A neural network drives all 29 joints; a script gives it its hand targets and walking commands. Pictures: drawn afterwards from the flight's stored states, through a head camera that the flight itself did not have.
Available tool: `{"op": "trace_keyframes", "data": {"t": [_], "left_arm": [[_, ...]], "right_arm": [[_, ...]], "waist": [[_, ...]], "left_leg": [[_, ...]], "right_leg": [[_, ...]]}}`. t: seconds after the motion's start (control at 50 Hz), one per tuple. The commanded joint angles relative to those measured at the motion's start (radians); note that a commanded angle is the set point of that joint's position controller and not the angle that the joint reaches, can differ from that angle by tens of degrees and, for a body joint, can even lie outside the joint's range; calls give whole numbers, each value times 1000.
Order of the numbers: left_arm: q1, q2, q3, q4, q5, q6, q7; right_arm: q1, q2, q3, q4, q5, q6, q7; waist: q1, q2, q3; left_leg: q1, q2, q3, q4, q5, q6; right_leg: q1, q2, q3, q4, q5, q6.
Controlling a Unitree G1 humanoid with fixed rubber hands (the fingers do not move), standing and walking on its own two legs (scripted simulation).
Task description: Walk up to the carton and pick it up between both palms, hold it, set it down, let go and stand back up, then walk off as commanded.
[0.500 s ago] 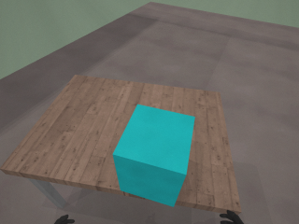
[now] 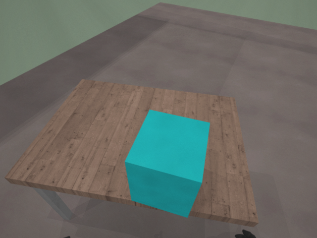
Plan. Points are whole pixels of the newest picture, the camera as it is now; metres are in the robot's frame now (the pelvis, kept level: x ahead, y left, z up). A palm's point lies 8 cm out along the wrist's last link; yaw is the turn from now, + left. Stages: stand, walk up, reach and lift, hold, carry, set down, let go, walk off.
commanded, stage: stand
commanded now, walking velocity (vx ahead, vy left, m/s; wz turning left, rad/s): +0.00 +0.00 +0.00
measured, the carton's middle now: (168, 163) +0.39 -0.03 -0.08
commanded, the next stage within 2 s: walk up in 0.56 s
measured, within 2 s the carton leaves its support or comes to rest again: neither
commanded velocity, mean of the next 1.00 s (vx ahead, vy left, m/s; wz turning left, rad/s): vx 0.00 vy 0.00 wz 0.00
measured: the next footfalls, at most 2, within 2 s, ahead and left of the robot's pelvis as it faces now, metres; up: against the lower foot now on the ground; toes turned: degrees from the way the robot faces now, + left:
left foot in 1.88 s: +0.04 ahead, +0.15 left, +0.00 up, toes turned -2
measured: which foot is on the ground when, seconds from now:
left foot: down 0.00-1.00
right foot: down 0.00-1.00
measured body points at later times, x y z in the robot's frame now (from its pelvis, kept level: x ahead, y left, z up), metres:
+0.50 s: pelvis -0.01 +0.00 +0.01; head +0.00 +0.00 +0.46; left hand +0.09 +0.27 -0.12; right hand +0.11 -0.25 -0.11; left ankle +0.01 +0.10 -0.72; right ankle +0.02 -0.14 -0.72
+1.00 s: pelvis +0.00 +0.00 +0.01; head +0.01 -0.01 +0.46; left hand +0.07 +0.30 -0.11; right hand +0.10 -0.26 -0.12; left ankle +0.01 +0.10 -0.72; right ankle +0.02 -0.14 -0.72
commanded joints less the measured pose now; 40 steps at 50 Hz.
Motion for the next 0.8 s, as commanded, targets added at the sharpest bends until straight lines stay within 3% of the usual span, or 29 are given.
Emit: {"op": "trace_keyframes", "data": {"t": [0.0,0.04,0.12,0.14,0.16,0.18,0.2,0.22,0.24,0.26,0.32,0.36,0.42,0.48,0.52,0.6,0.62,0.7,0.72,0.74,0.78], "left_arm": [[-76,255,74,-62,9,-11,5],[-88,245,68,-58,11,-12,6],[-73,226,63,-40,6,-15,2],[-83,241,66,-34,14,-14,3],[-80,238,65,-37,7,-14,3],[-78,234,63,-31,13,-15,2],[-79,241,66,-31,11,-14,-1],[-67,225,62,-28,10,-18,-1],[-72,244,66,-15,12,-15,0],[-65,245,63,-14,10,-18,0],[-70,241,64,-6,11,-17,-1],[-74,249,64,-3,11,-19,0],[-67,237,63,14,8,-16,0],[-72,237,62,22,11,-14,0],[-66,240,63,31,9,-13,-1],[-74,234,58,35,7,-15,3],[-66,241,58,46,7,-16,2],[-67,234,54,58,5,-17,1],[-63,237,54,57,2,-20,2],[23,308,74,46,15,-32,22],[48,330,86,46,23,-34,34]], "right_arm": [[-74,-273,-87,-11,11,-49,-12],[-81,-258,-79,-7,14,-49,-13],[-82,-260,-76,-1,7,-53,-15],[-87,-261,-76,9,15,-49,-14],[-93,-259,-74,16,7,-50,-13],[-88,-265,-77,15,11,-50,-13],[-74,-269,-78,21,12,-49,-12],[-84,-270,-78,20,9,-50,-12],[-77,-257,-75,27,10,-50,-11],[-78,-267,-77,30,9,-49,-10],[-79,-258,-75,46,11,-50,-10],[-82,-262,-74,49,14,-48,-11],[-80,-260,-72,61,10,-48,-11],[-76,-265,-71,72,17,-50,-10],[-63,-264,-73,79,13,-50,-9],[-65,-257,-67,91,14,-51,-11],[-61,-260,-68,97,8,-52,-13],[-60,-255,-65,110,12,-50,-9],[-70,-254,-63,108,15,-50,-7],[-51,-303,-104,61,-27,-20,10],[-48,-275,-106,50,-30,5,22]], "waist": [[14,33,-34],[4,25,-55],[19,27,-40],[7,18,-33],[19,27,-46],[3,22,-38],[12,14,-43],[14,36,-36],[10,15,-25],[4,44,-30],[9,33,-51],[5,11,-37],[12,47,-47],[17,41,-72],[4,3,-65],[7,33,-80],[4,3,-76],[4,24,-68],[5,21,-58],[4,58,-53],[-2,40,-11]], "left_leg": [[7,117,-151,-243,159,44],[32,121,-154,-246,163,44],[14,128,-164,-269,129,48],[11,124,-168,-264,133,45],[26,126,-169,-260,130,44],[27,123,-162,-273,112,39],[14,121,-165,-272,101,43],[10,122,-165,-277,99,43],[14,119,-162,-275,94,39],[7,123,-167,-295,99,40],[17,120,-160,-303,84,38],[29,117,-149,-289,118,35],[27,121,-158,-313,117,36],[40,122,-159,-304,157,31],[52,129,-168,-318,162,32],[78,126,-158,-302,232,33],[76,125,-141,-297,244,31],[75,122,-150,-318,220,29],[75,121,-149,-316,197,27],[64,92,-111,-274,45,39],[-7,75,-104,-249,-128,47]], "right_leg": [[56,-70,64,-95,127,-67],[58,-72,65,-117,125,-68],[71,-75,70,-115,104,-70],[63,-71,74,-130,106,-71],[64,-78,78,-126,104,-73],[53,-68,68,-133,102,-67],[65,-76,74,-131,91,-67],[59,-68,73,-135,93,-66],[59,-73,72,-141,90,-67],[75,-69,75,-143,105,-62],[94,-76,69,-145,112,-59],[64,-80,75,-158,120,-66],[85,-75,69,-156,107,-62],[100,-86,67,-149,133,-62],[97,-79,62,-159,144,-56],[105,-85,74,-164,184,-60],[105,-92,75,-172,194,-54],[100,-98,81,-187,180,-56],[89,-92,77,-196,164,-55],[40,-105,116,-180,125,-70],[6,-131,167,-211,-29,-99]]}}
